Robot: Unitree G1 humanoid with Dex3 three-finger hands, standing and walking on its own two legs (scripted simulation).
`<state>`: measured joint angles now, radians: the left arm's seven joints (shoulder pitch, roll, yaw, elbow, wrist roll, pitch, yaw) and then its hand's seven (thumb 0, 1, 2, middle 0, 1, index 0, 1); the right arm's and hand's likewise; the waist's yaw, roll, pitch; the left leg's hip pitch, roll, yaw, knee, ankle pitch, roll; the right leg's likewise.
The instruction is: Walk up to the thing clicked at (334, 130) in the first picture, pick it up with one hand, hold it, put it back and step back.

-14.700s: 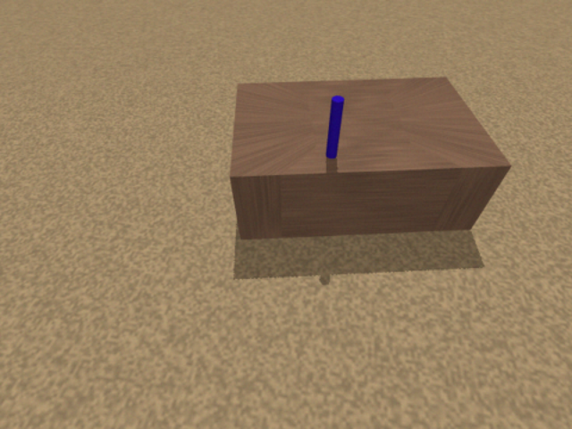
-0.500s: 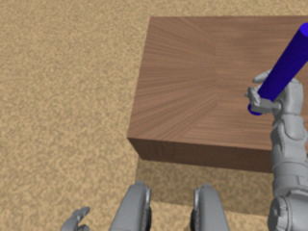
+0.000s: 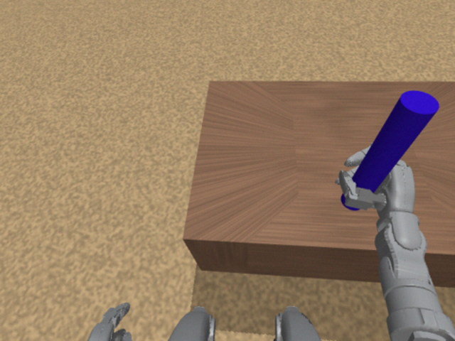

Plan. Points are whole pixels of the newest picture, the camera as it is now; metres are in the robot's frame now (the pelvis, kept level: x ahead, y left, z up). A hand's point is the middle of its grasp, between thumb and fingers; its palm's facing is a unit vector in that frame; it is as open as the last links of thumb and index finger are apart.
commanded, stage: lift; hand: right
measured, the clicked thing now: (377, 163) +0.39 -0.20 +0.10
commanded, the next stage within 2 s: hold in 0.60 s
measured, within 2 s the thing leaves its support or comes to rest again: neither
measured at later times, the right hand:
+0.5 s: hand (356, 179) +0.37 -0.17 +0.08, palm faces +0.12 +0.99 +0.01, open 5.5 cm
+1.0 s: hand (358, 178) +0.36 -0.17 +0.09, palm faces +0.12 +0.99 +0.01, open 5.5 cm
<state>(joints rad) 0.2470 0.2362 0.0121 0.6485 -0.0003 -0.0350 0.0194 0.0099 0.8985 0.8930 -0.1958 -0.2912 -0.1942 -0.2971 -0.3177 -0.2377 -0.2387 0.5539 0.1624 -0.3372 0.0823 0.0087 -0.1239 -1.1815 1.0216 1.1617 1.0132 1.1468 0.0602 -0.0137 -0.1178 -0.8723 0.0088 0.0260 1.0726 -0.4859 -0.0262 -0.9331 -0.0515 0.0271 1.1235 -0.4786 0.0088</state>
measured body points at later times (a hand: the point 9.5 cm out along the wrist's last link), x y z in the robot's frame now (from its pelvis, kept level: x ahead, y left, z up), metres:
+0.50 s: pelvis +0.01 +0.00 +0.03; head +0.08 -0.01 +0.47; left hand +0.13 +0.25 -0.08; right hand +0.36 -0.22 +0.08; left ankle +0.02 +0.14 -0.66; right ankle +0.03 -0.12 -0.66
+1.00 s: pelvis +0.02 +0.00 +0.04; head +0.07 +0.00 +0.49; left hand +0.15 +0.25 -0.07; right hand +0.35 -0.22 +0.09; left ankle +0.02 +0.14 -0.66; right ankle +0.03 -0.12 -0.66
